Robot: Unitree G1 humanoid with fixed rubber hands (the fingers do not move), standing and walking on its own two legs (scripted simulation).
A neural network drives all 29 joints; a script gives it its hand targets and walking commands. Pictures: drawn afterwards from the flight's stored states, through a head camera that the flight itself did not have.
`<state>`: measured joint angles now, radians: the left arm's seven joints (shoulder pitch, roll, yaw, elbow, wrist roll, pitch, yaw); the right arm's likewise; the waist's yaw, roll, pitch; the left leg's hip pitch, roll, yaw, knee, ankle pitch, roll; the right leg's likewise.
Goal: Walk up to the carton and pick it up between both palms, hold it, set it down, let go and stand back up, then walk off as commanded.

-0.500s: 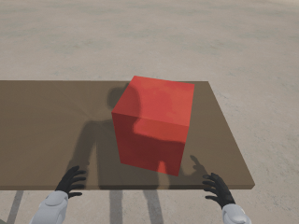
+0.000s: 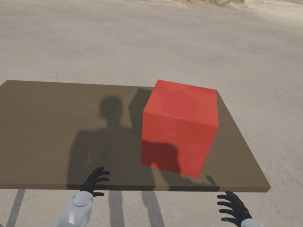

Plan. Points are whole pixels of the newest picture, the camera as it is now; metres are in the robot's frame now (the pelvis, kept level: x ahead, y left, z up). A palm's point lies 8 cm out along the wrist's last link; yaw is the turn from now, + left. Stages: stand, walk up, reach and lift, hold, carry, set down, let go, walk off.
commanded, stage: let go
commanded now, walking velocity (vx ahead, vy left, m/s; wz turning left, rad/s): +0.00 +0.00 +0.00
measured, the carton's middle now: (177, 128) +0.47 -0.07 +0.03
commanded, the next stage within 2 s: stand in 0.16 s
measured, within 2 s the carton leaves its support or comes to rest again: neither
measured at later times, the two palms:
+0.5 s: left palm out of the picture +0.03 +0.29 -0.10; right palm out of the picture +0.12 -0.34 -0.11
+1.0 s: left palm (49, 217) +0.20 +0.29 -0.09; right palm out of the picture +0.16 -0.32 -0.09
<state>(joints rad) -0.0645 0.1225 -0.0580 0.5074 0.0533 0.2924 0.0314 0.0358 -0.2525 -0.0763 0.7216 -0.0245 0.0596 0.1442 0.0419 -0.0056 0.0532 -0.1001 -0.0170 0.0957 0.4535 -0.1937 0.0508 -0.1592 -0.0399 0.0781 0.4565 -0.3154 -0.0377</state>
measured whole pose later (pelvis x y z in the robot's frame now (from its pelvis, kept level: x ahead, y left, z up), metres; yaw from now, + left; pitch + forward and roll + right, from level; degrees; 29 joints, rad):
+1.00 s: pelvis +0.05 -0.01 +0.00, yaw +0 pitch +0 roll +0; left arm 0.07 0.39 0.01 0.89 0.02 -0.01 -0.01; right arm 0.11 -0.38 -0.03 0.92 -0.02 -0.01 0.02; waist 0.00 -0.01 0.03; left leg -0.15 -0.01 0.01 0.43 -0.28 0.02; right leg -0.12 -0.01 0.01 0.42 -0.29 0.01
